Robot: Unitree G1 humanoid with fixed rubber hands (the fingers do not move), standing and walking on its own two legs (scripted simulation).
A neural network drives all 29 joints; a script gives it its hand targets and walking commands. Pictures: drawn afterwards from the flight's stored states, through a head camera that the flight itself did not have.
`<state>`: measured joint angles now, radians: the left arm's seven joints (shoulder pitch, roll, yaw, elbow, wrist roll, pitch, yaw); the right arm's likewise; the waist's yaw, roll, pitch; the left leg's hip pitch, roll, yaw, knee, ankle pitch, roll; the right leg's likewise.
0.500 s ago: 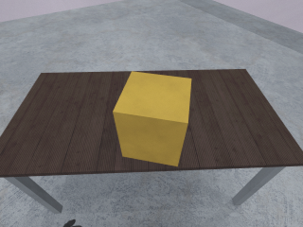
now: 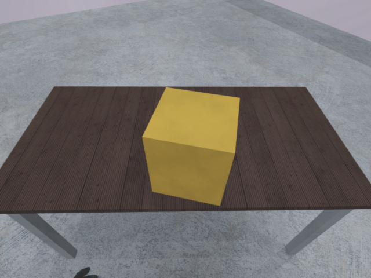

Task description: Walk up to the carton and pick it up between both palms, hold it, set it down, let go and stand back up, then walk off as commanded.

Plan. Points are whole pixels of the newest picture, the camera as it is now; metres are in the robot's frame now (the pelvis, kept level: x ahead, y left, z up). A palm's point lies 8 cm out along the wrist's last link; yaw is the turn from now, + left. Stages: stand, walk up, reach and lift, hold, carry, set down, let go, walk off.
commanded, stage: walk up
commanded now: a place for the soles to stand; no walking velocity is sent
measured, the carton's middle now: (193, 147) +0.46 +0.01 -0.02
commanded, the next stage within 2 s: reach and lift in 1.62 s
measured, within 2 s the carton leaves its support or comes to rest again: neither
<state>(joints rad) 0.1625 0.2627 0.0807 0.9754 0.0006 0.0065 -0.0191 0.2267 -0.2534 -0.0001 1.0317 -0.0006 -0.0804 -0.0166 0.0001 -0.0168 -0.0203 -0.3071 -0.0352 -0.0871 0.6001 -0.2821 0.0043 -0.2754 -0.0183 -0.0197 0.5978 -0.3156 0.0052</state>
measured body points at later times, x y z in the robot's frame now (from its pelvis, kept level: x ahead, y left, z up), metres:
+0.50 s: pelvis +0.00 -0.01 +0.00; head +0.00 -0.01 +0.45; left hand +0.09 +0.26 -0.13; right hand +0.07 -0.28 -0.13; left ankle +0.02 +0.12 -0.73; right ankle +0.00 -0.13 -0.73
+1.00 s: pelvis +0.01 -0.01 +0.00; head +0.00 -0.01 +0.45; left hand +0.08 +0.27 -0.13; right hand +0.08 -0.28 -0.13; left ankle +0.02 +0.12 -0.73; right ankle +0.00 -0.12 -0.73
